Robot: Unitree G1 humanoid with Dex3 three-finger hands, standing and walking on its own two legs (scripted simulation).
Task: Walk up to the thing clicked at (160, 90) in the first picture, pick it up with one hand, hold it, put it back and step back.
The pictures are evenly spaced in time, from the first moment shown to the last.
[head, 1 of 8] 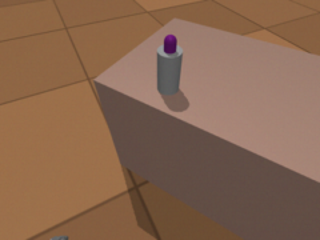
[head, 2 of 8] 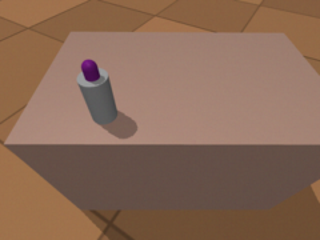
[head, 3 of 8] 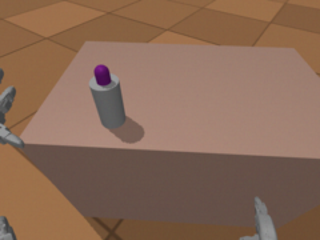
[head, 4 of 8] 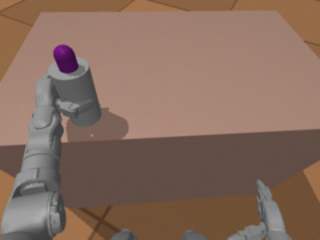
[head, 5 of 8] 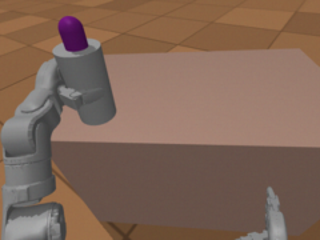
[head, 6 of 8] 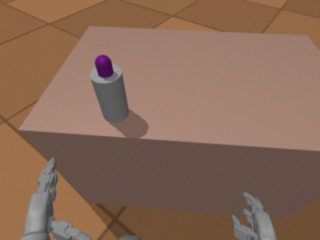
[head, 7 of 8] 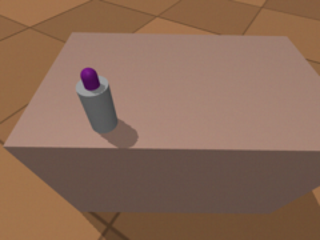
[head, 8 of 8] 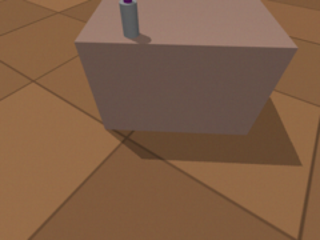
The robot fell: no
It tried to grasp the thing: yes
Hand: left
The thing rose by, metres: 0.21
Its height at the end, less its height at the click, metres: +0.00
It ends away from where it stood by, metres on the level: 0.02
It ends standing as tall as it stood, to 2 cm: yes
